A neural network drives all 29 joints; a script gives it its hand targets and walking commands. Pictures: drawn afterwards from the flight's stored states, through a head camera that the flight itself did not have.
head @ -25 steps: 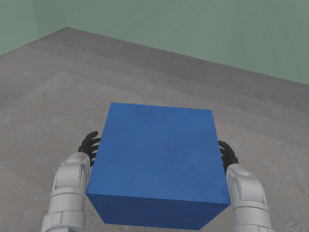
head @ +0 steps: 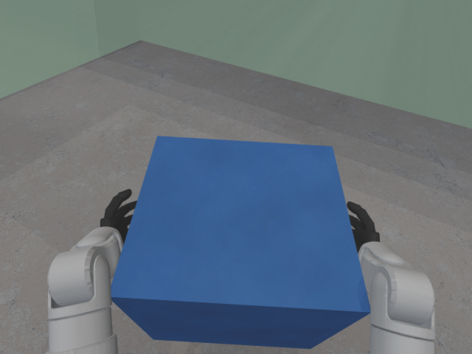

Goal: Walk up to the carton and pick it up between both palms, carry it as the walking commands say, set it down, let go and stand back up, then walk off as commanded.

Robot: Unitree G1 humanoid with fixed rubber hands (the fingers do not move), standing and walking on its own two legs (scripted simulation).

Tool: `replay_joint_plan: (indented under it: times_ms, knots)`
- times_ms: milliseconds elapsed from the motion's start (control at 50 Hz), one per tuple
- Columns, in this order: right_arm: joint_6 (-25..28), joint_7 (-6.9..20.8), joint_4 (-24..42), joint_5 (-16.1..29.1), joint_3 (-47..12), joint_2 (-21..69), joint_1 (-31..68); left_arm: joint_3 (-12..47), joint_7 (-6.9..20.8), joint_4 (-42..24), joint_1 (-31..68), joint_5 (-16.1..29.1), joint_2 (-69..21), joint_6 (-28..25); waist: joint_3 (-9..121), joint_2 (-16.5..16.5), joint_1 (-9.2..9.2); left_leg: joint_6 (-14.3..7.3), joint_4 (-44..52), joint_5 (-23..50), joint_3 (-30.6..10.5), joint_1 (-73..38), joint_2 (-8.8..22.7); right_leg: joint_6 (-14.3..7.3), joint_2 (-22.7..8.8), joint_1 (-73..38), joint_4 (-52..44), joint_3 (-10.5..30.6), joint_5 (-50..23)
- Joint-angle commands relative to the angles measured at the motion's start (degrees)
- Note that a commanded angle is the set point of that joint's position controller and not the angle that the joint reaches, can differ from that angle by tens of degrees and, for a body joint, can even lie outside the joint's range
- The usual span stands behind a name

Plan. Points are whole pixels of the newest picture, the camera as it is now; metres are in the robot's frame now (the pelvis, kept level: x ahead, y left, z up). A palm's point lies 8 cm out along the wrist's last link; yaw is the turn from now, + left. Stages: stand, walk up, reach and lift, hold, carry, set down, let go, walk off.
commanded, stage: carry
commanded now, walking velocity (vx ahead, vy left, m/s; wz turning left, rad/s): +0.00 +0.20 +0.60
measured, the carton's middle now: (238, 248) +0.30 +0.01 +0.04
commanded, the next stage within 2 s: none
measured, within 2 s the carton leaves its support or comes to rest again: neither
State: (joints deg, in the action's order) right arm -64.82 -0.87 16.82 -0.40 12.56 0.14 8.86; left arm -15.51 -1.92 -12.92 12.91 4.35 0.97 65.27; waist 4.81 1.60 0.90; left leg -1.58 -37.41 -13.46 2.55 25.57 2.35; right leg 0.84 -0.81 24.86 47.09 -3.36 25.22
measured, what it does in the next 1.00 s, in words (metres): steps to the left, turning left: left foot, then right foot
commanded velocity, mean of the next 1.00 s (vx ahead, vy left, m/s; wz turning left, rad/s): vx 0.00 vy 0.20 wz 0.60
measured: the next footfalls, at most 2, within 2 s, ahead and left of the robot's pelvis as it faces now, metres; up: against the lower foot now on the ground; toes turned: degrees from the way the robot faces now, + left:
left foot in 0.36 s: +0.02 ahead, +0.13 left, +0.00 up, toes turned +19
right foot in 0.66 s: +0.04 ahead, -0.07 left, +0.00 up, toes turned +13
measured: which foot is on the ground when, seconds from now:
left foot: down 0.00-0.06, up 0.08-0.34, down 0.36-0.68, up 0.70-0.84, down 0.86-1.00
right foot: down 0.00-0.36, up 0.38-0.64, down 0.66-0.86, up 0.88-1.00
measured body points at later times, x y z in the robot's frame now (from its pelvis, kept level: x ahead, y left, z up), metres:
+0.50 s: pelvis -0.03 +0.04 -0.01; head -0.01 +0.07 +0.44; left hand +0.18 +0.33 +0.04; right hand +0.30 -0.04 +0.05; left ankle -0.01 +0.12 -0.72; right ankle +0.00 -0.12 -0.69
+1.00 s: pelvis -0.10 +0.11 -0.02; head -0.13 +0.11 +0.43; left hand +0.01 +0.41 +0.06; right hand +0.20 +0.07 +0.06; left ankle -0.07 +0.20 -0.72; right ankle -0.04 -0.04 -0.69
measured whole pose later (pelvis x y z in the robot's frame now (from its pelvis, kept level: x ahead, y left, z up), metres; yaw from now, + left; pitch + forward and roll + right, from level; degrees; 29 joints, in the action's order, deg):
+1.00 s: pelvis -0.10 +0.11 -0.02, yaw +32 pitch +2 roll -2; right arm -66.2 -2.9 26.1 2.5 13.4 4.1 -2.7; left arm -16.1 -0.8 -22.1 3.3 5.1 -2.7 67.0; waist 6.0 0.5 -0.3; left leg -5.3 -44.7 -16.1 1.6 31.1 -3.1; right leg 6.3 -9.2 26.8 59.3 -7.1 33.5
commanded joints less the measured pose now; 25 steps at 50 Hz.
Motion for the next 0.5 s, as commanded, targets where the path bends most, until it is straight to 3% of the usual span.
replay_joint_plan:
  times_ms: [0, 20, 40, 60, 80, 100, 120, 140, 160, 180, 200, 220, 240, 260, 280, 300, 320, 340, 360, 380, 400, 420, 440, 460, 480]
  knots:
    - [0.15, 2.11, 19.64, 16.51, -42.90, 46.78, 39.91, 45.61, 3.69, -17.81, 34.88, 13.75, -52.22, -0.42, 21.17, 7.36, -0.78, -3.42, 3.44, 25.11, -17.82, -1.46, 11.69, -0.07, -2.12, -13.50, -18.18, 1.14, -2.47]
    - [0.76, 1.16, 16.50, 16.05, -41.03, 44.76, 47.51, 45.58, 2.98, -17.15, 45.91, 14.58, -49.59, -1.09, 22.58, 6.15, -0.96, -0.89, 2.09, 17.19, -13.26, 6.56, 5.77, -0.05, -2.32, -24.75, -21.78, -2.25, -5.36]
    - [0.98, 0.18, 11.92, 15.48, -39.66, 42.48, 57.77, 43.48, 1.90, -11.74, 54.58, 13.77, -47.33, -1.49, 20.26, -5.01, -0.09, 1.22, -7.64, -0.21, -7.60, 17.30, 0.43, -1.98, -13.87, -30.54, -28.46, 9.68, -7.41]
    - [0.33, -0.08, 9.33, 14.31, -39.51, 40.57, 59.00, 40.89, 1.34, -8.07, 54.92, 12.50, -44.09, -1.45, 21.41, -24.15, -1.17, 3.18, -22.02, -20.02, 0.49, 25.40, -1.87, -8.45, -32.30, -27.15, -30.37, 24.88, -13.74]
    - [-0.03, -0.02, 6.42, 14.01, -38.41, 41.09, 57.75, 40.39, 0.52, -5.43, 51.85, 11.03, -44.54, -1.24, 19.13, -14.99, -0.94, 3.75, -31.74, -19.35, -1.67, 21.95, 2.01, -11.22, -30.96, -19.49, -28.08, 20.88, -19.94]
    - [0.25, 0.34, 5.47, 16.07, -39.70, 44.10, 59.95, 38.51, 0.26, -6.34, 52.24, 10.03, -44.95, -2.12, 17.93, -13.14, -0.87, 4.60, -34.66, -16.00, -2.83, 20.89, 2.91, -10.53, -28.04, -17.52, -27.42, 18.09, -22.12]
    - [0.46, -0.09, 3.49, 15.66, -39.02, 44.69, 60.98, 37.96, -0.32, -7.05, 55.59, 10.49, -44.46, -2.47, 19.50, -11.45, -1.24, 4.83, -36.65, -13.02, -2.32, 21.07, 2.94, -9.68, -26.55, -19.12, -25.62, 12.23, -21.29]
    - [-0.19, -0.52, -2.11, 13.67, -36.82, 45.20, 55.63, 37.52, -0.72, -4.83, 55.21, 10.31, -43.84, -2.12, 20.71, -9.40, -1.30, 4.87, -37.31, -11.65, -2.00, 20.82, 3.58, -9.77, -25.63, -20.65, -23.42, 9.31, -23.63]
    - [-0.39, -0.39, -0.89, 14.08, -36.77, 44.19, 55.08, 35.84, -0.65, -1.14, 48.66, 8.76, -44.51, -1.51, 19.03, -8.87, -1.12, 5.52, -36.34, -11.51, -1.20, 18.53, 2.96, -8.59, -24.04, -18.10, -21.96, 6.99, -24.45]
    - [-1.08, -0.54, -3.47, 11.88, -34.12, 42.62, 49.85, 35.95, -0.70, -0.33, 47.21, 8.49, -43.84, -0.72, 16.70, -10.12, -1.15, 5.10, -31.49, -11.57, 0.57, 16.59, 2.87, -8.33, -24.77, -14.89, -21.57, 5.50, -21.44]
    - [-0.82, -0.49, -2.34, 12.56, -34.95, 44.81, 52.02, 36.10, -0.43, -2.26, 48.91, 9.32, -45.29, -1.09, 16.37, -11.95, -1.09, 5.15, -28.95, -11.30, 1.06, 16.57, 2.66, -7.56, -23.92, -15.93, -21.69, 4.05, -22.12]
    - [-0.17, -0.29, -0.03, 13.16, -35.65, 44.81, 51.29, 35.82, -0.37, -2.59, 45.99, 9.04, -45.89, -1.69, 18.24, -13.14, -0.81, 4.91, -24.68, -12.09, 1.56, 15.95, 2.18, -8.16, -25.09, -18.44, -19.57, 4.73, -26.90]
    - [-0.44, 0.00, -1.01, 13.39, -34.86, 45.35, 49.13, 37.22, -0.75, -6.57, 47.74, 9.69, -46.28, -1.98, 19.34, -11.78, -1.04, 3.95, -18.67, -12.21, -0.35, 11.94, 3.87, -8.12, -27.00, -16.57, -18.42, 5.42, -32.30]
    - [-0.06, 0.28, -0.57, 13.74, -34.86, 45.73, 49.09, 37.52, -0.59, -7.26, 47.66, 9.67, -45.95, -2.26, 21.03, -10.80, -0.84, 3.72, -14.04, -10.98, 1.15, 8.26, 2.79, -6.84, -26.78, -16.51, -17.08, 2.87, -33.82]
    - [-0.50, 0.16, -2.98, 12.62, -33.89, 45.83, 43.73, 38.13, -1.21, -8.40, 46.56, 9.33, -44.99, -2.14, 20.84, -12.36, -0.81, 4.02, -8.96, -11.55, 3.88, 4.68, 0.97, -5.18, -26.22, -16.40, -15.40, 0.28, -37.70]
    - [-0.08, 0.56, -0.94, 12.62, -34.36, 45.74, 40.87, 38.68, -0.76, -8.71, 42.58, 9.47, -45.84, -2.18, 22.75, -12.90, -0.96, 3.18, -3.86, -9.16, 4.32, 1.47, 0.15, -3.93, -26.29, -17.43, -13.74, -0.63, -37.45]
    - [-0.11, 0.81, 2.15, 13.02, -34.40, 46.70, 35.36, 39.25, -0.70, -11.52, 37.07, 10.27, -47.28, -2.04, 25.78, -12.24, -2.30, 1.98, 6.88, -5.71, 0.41, -5.26, 0.20, -0.25, -22.40, -17.12, -5.17, -4.28, -31.58]
    - [-0.11, 1.30, 3.33, 13.17, -35.39, 46.02, 33.91, 38.99, 0.03, -9.14, 32.22, 9.69, -47.77, -1.64, 25.68, -2.46, -2.61, -1.19, 11.45, 11.07, -12.06, -14.36, 5.37, 3.46, -16.63, -6.51, 2.69, -4.53, -19.11]
    - [0.40, 1.56, 5.71, 13.36, -34.93, 45.37, 30.34, 41.96, 0.28, -13.57, 31.26, 10.95, -50.10, -1.71, 26.76, 20.24, -2.28, -6.87, 7.96, 47.98, -28.86, -22.56, 16.84, 6.68, -7.33, 10.26, 12.75, -6.93, 14.07]
    - [1.04, 1.54, 9.67, 14.17, -36.84, 48.28, 23.52, 44.63, 1.03, -18.20, 27.30, 12.86, -51.68, -1.65, 27.87, 20.07, -2.70, -10.14, 5.07, 63.63, -28.88, -28.82, 13.73, 5.92, -3.97, 13.72, 16.12, -1.83, 21.79]
    - [1.78, 1.40, 11.42, 13.33, -36.66, 49.85, 22.56, 47.21, 1.72, -20.91, 29.62, 14.97, -54.88, -1.87, 28.23, 17.61, -2.81, -10.99, 1.32, 67.91, -24.95, -31.15, 13.21, 6.19, -4.61, 16.20, 20.05, -0.89, 20.05]
    - [2.20, 1.67, 14.74, 13.90, -38.31, 50.67, 22.53, 48.02, 2.46, -22.11, 27.76, 15.19, -55.36, -2.03, 27.98, 12.81, -2.46, -10.60, 0.41, 61.58, -21.71, -30.48, 11.68, 6.32, -5.07, 14.46, 18.17, -0.43, 15.90]
    - [3.06, 2.02, 17.60, 14.47, -39.34, 50.73, 21.09, 49.97, 3.17, -24.43, 27.06, 16.16, -55.80, -2.47, 25.87, 10.37, -2.87, -9.98, 0.16, 62.25, -20.58, -30.57, 10.54, 5.58, -4.28, 14.94, 17.03, -1.13, 14.59]
    - [3.29, 2.41, 21.22, 14.95, -40.41, 49.94, 19.99, 49.62, 3.77, -24.40, 22.54, 15.86, -55.85, -2.29, 25.84, 11.43, -2.86, -10.89, 1.27, 61.66, -22.41, -29.12, 10.22, 5.21, -3.37, 13.09, 13.76, -1.51, 12.26]
    - [3.56, 2.41, 23.46, 14.76, -41.20, 50.06, 18.03, 50.91, 4.09, -28.50, 22.31, 16.55, -55.45, -2.88, 27.91, 8.85, -2.84, -10.93, 2.02, 55.50, -23.86, -26.79, 10.01, 4.83, -2.74, 9.26, 13.07, -1.04, 10.02]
